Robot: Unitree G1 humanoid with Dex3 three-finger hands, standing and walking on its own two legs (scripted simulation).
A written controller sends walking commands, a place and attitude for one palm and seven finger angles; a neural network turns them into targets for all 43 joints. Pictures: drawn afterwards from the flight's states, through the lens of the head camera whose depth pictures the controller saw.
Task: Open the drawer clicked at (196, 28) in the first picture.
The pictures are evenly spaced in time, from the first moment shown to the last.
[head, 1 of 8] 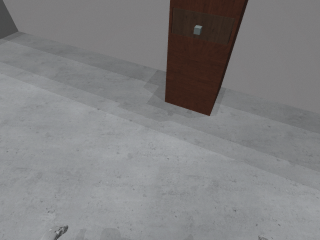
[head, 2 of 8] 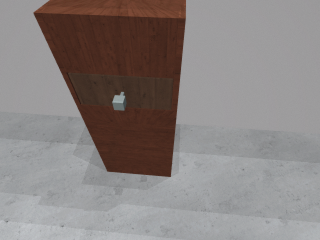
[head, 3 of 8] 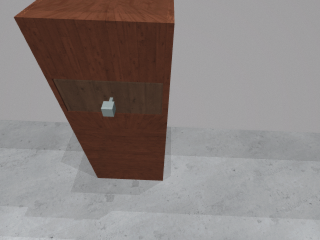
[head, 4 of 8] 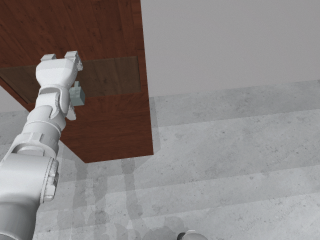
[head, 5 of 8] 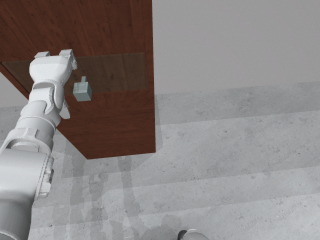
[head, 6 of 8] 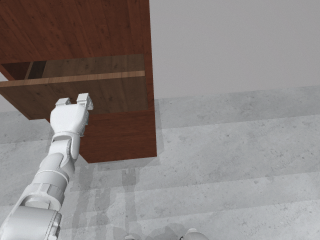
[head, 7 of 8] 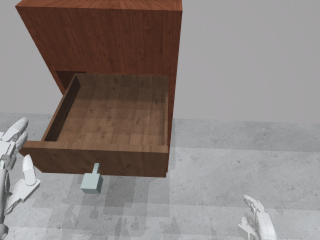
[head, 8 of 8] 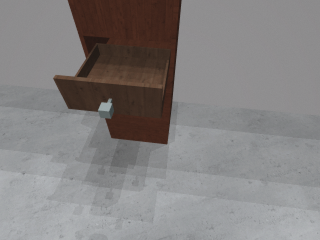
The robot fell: no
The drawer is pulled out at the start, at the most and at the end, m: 0.00 0.30 0.30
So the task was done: yes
